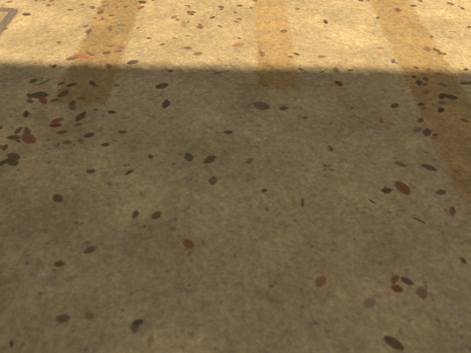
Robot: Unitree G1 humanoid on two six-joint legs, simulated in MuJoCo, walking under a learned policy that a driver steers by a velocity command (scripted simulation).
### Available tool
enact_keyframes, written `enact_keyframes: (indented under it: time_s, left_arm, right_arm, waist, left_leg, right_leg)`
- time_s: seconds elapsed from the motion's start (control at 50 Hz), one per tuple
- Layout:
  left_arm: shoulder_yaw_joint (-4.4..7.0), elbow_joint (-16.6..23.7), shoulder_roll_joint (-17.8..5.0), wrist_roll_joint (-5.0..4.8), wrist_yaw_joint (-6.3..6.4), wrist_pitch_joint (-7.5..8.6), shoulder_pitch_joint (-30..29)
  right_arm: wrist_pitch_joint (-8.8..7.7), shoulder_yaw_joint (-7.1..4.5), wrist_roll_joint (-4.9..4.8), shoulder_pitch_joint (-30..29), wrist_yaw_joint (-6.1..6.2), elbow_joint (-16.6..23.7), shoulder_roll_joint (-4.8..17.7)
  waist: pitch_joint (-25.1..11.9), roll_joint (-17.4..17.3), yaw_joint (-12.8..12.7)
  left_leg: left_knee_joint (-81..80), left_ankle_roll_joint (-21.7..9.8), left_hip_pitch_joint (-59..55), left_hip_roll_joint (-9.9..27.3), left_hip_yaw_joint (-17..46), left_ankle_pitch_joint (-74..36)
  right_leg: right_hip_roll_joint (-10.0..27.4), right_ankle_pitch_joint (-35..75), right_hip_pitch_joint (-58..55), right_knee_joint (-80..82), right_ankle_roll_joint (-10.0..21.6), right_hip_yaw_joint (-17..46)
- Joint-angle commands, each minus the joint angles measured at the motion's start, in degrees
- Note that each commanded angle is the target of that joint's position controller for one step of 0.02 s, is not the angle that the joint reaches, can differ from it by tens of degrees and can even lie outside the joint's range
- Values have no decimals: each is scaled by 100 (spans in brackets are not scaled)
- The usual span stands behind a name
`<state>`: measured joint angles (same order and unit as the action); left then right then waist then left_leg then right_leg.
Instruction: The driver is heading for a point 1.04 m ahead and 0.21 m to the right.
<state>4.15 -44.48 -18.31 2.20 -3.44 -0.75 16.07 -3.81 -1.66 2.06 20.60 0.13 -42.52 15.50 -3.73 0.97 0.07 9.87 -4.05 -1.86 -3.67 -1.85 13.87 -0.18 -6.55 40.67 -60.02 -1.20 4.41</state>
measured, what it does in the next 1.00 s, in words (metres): walks ahead: right foot, then left foot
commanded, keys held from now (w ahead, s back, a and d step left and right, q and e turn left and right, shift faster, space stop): e+shift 0.36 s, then shift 0.02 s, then w+shift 0.08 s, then w+q+shift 0.54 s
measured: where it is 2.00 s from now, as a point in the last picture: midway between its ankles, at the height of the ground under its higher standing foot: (257, 181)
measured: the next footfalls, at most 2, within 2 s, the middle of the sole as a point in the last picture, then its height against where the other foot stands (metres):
right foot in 0.20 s outside the picture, level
left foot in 0.98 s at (254, 302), level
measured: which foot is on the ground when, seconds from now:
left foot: down 0.00-0.20, up 0.22-0.96, down 0.98-1.00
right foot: up 0.00-0.18, down 0.20-1.00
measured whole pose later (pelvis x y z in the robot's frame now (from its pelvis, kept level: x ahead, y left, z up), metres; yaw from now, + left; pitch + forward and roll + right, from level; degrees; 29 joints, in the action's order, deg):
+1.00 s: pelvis +0.56 -0.09 -0.05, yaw -7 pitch +4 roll +0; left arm 2.2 -51.2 -16.7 2.7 0.9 5.1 24.9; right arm -1.7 -2.4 2.0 7.4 -4.1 -38.3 18.0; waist -0.8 0.8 -1.6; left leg 41.4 -9.4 35.6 -2.5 -6.3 11.2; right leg 2.8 -27.6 -8.3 -34.0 0.1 -8.2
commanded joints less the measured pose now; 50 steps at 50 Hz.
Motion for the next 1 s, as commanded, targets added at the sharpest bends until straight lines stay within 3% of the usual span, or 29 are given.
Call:
enact_keyframes:
  time_s: [0.02, 0.08, 0.12, 0.16, 0.18, 0.2, 0.22, 0.24, 0.26, 0.28, 0.3, 0.32, 0.34, 0.38, 0.42, 0.46, 0.48, 0.52, 0.58, 0.66, 0.74, 0.8, 0.86, 0.88, 0.92, 0.94, 0.96, 0.98, 1.0]
  left_arm:
    - [26, 553, -296, 44, -93, 131, -800]
    - [-85, 897, -120, 22, -244, 141, -1303]
    - [-98, 983, -106, 12, -243, 137, -1185]
    - [-1, 791, -271, 36, -120, 166, -201]
    - [94, 569, -441, 78, -9, 240, 658]
    - [219, 397, -745, 131, 128, 306, 1320]
    - [442, 598, -1666, 30, 174, 260, 1081]
    - [563, 769, -1790, -282, 176, 192, 1278]
    - [499, 774, -1491, -315, 257, 130, 837]
    - [357, 748, -1011, -321, 302, 71, 534]
    - [256, 725, -712, -322, 331, 53, 323]
    - [199, 771, -540, -304, 351, 30, 114]
    - [183, 779, -544, -272, 339, 24, 24]
    - [236, 757, -732, -206, 315, 69, -17]
    - [239, 748, -762, -189, 311, 97, -36]
    - [214, 737, -733, -180, 290, 109, 14]
    - [189, 688, -685, -180, 276, 137, 84]
    - [147, 531, -590, -174, 262, 235, 347]
    - [154, 396, -694, -137, 256, 386, 548]
    - [125, 245, -674, -73, 309, 527, 702]
    - [77, 109, -591, -65, 383, 658, 700]
    - [42, -11, -548, -30, 407, 752, 690]
    - [11, -192, -560, 6, 425, 790, 829]
    - [9, -267, -599, 19, 429, 786, 884]
    - [7, -295, -743, 38, 449, 772, 760]
    - [36, -312, -901, 80, 480, 720, 801]
    - [73, -279, -1058, 102, 510, 649, 731]
    - [42, -177, -1053, 68, 521, 655, 595]
    - [-186, 100, -279, -13, 369, 743, 809]
  right_arm:
    - [-158, -204, 5, -139, 32, 157, 728]
    - [-155, -231, -43, -204, 65, 46, 818]
    - [-119, -251, -85, -193, 106, -24, 915]
    - [-79, -287, -129, -225, 144, -65, 1064]
    - [-53, -276, -171, -249, 131, -50, 1061]
    - [-88, -203, -190, -203, 78, -31, 878]
    - [-61, -70, -173, 338, 9, 275, 140]
    - [-26, -117, -64, 189, 12, 370, 701]
    - [-14, -87, -57, -292, 23, 458, 719]
    - [-12, -56, -42, -539, 46, 498, 704]
    - [60, -57, 25, -710, 67, 551, 678]
    - [206, -57, 87, -556, 74, 496, 709]
    - [344, -53, 116, -425, 76, 435, 690]
    - [456, -24, 102, -296, 88, 372, 583]
    - [461, -14, 122, -339, 51, 373, 550]
    - [468, -41, 145, -756, 9, 471, 582]
    - [457, -63, 130, -898, -10, 482, 605]
    - [392, -93, 108, -1058, -42, 424, 622]
    - [322, -143, 45, -1244, -108, 396, 653]
    - [291, -241, -75, -1314, -208, 373, 659]
    - [253, -311, -5, -1300, -295, 372, 675]
    - [226, -255, 33, -1672, -422, 549, 621]
    - [224, -122, 33, -2272, -577, 871, 470]
    - [228, -72, 25, -2358, -600, 966, 399]
    - [243, -50, -20, -1948, -547, 945, 406]
    - [242, -116, -39, -1378, -498, 823, 566]
    - [211, -230, -60, -255, -443, 553, 813]
    - [170, -415, 9, 1044, -361, 177, 1206]
    - [216, -633, 20, 1089, -223, 112, 1911]
  waist:
    - [1252, -258, 149]
    - [1281, -479, 270]
    - [997, -520, 245]
    - [325, -611, -123]
    - [-202, -506, -467]
    - [-635, -128, -798]
    - [-1249, 1476, -185]
    - [-2477, 505, -648]
    - [-1869, 25, -518]
    - [-844, -272, -327]
    - [-357, -320, -147]
    - [-106, -284, 21]
    - [-27, -267, 103]
    - [-135, -267, 154]
    - [-401, -104, 111]
    - [-162, 242, -85]
    - [34, 392, -158]
    - [214, 406, -304]
    - [334, 352, -414]
    - [750, 266, -465]
    - [937, 187, -388]
    - [1165, 228, -438]
    - [1403, 229, -580]
    - [1400, 231, -569]
    - [886, 377, -246]
    - [388, 573, 67]
    - [-260, 690, 618]
    - [-923, 355, 1256]
    - [-1291, -1081, 842]
  left_leg:
    - [-531, -544, 33, 1749, 244, -377]
    - [-101, -414, 255, 1654, -456, -2337]
    - [615, -238, 101, 1577, -787, -4158]
    - [2254, -80, 49, 1501, -935, -5905]
    - [3613, 34, 394, 1415, -935, -5524]
    - [5356, 292, 1416, 1059, -964, -3265]
    - [7995, 716, 3810, -98, -770, 2201]
    - [8627, 631, 4137, -112, 606, 1892]
    - [8299, 558, 4279, 276, 826, 1263]
    - [7626, 579, 4230, 521, 681, 944]
    - [7074, 616, 4093, 699, 677, 917]
    - [6696, 672, 3759, 753, 635, 894]
    - [6374, 719, 3466, 764, 587, 878]
    - [5964, 787, 3268, 742, 486, 722]
    - [5560, 790, 3288, 845, 480, 283]
    - [5062, 777, 3771, 920, 512, -196]
    - [4779, 783, 4108, 966, 508, -463]
    - [4292, 756, 4472, 1072, 506, -927]
    - [4093, 630, 4937, 1068, 493, -1156]
    - [4420, 472, 5600, 674, 980, -957]
    - [4826, 387, 6139, 585, 1046, -879]
    - [4473, 271, 5993, 739, 641, -930]
    - [3709, 9, 5557, 880, -23, -876]
    - [3463, -142, 5325, 835, -246, -746]
    - [3105, -490, 3972, 317, -840, -375]
    - [3226, -607, 3223, -56, -1035, 8]
    - [3218, -762, 1933, -350, -1010, 372]
    - [2753, -979, 0, -320, -436, 389]
    - [2105, -1578, -1688, 1227, 2236, 2225]
  right_leg:
    - [359, 94, 1156, 294, 60, -115]
    - [492, 225, 311, 1434, 256, -757]
    - [188, 100, -458, 2063, 486, -1207]
    - [-431, -168, -1639, 2345, 724, -1494]
    - [-672, 82, -2683, 2726, 868, -1361]
    - [-321, 760, -3931, 3150, 1119, -670]
    - [1774, 3967, -5824, 2816, 2083, 2469]
    - [2079, 4221, -6270, 3329, 2726, 3703]
    - [1899, 3086, -5652, 3549, 2566, 3095]
    - [1604, 2601, -4520, 3795, 2265, 2514]
    - [1231, 2388, -3858, 3975, 1991, 2145]
    - [976, 2384, -3261, 4117, 1828, 1843]
    - [840, 2512, -2857, 4162, 1710, 1649]
    - [672, 3093, -2625, 4041, 1609, 1418]
    - [528, 946, -2583, 4329, 1541, 1510]
    - [453, -1859, -2620, 4825, 1488, 1970]
    - [551, -2310, -2814, 5030, 1453, 2137]
    - [732, -2317, -3285, 5207, 1337, 2189]
    - [944, -2367, -3932, 5376, 1244, 1986]
    - [1205, -2292, -4409, 5594, 1209, 1508]
    - [1381, -1820, -4861, 5627, 1093, 883]
    - [1331, -1285, -4781, 5766, 990, 205]
    - [1332, -261, -4729, 5872, 955, -418]
    - [1371, 599, -4795, 5777, 929, -614]
    - [1337, 4476, -4759, 4823, 746, -1199]
    - [1398, 6309, -4868, 3759, 687, -1373]
    - [1436, 7011, -4516, 2218, 651, -1457]
    - [1265, 6031, -3344, 349, 529, -1480]
    - [407, 734, -1049, -1893, 244, -1362]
